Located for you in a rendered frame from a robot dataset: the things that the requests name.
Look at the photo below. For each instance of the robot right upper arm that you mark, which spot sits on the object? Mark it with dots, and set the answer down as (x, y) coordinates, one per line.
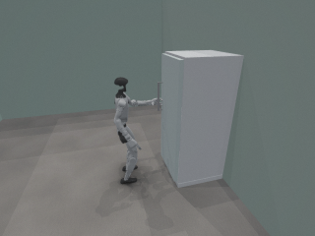
(120, 108)

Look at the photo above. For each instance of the robot left forearm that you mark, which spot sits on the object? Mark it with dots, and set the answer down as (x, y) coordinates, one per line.
(145, 102)

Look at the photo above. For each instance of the robot left shin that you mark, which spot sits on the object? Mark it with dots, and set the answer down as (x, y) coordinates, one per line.
(128, 153)

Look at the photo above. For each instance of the left robot hand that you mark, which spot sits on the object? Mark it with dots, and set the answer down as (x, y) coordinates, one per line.
(155, 101)

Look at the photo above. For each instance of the robot left upper arm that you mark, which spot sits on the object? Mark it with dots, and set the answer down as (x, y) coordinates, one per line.
(131, 102)

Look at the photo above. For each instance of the fridge door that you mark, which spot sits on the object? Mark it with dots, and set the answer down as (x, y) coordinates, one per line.
(172, 75)

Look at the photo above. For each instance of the robot right forearm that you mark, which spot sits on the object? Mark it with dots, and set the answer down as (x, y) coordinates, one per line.
(122, 130)

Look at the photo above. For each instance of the right robot hand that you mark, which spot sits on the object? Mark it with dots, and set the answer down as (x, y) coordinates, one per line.
(132, 143)

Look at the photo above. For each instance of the humanoid robot torso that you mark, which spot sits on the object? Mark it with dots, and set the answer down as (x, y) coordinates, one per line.
(124, 116)

